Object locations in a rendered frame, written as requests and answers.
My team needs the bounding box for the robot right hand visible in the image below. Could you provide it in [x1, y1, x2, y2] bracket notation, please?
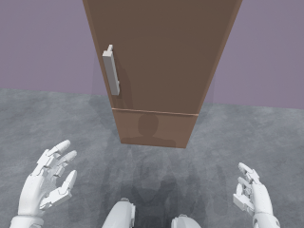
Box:
[233, 162, 274, 217]

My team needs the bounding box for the right robot forearm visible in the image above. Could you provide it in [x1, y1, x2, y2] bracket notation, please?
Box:
[253, 213, 280, 228]

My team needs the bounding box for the robot right thigh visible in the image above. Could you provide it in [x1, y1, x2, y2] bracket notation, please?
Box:
[171, 217, 201, 228]

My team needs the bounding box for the cupboard door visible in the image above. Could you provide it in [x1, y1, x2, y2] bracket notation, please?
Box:
[87, 0, 237, 115]

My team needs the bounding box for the robot left thigh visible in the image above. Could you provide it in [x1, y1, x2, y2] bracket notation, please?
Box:
[102, 201, 136, 228]

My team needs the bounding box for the left robot forearm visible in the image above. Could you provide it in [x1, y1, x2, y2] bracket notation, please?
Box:
[10, 215, 44, 228]

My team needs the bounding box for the robot thigh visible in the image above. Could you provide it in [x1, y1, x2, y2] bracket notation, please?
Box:
[102, 201, 136, 228]
[171, 217, 201, 228]

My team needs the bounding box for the robot left hand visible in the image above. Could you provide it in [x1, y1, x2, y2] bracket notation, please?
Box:
[18, 140, 77, 218]

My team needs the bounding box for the handle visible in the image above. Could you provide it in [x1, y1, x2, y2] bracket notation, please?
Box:
[103, 45, 120, 96]

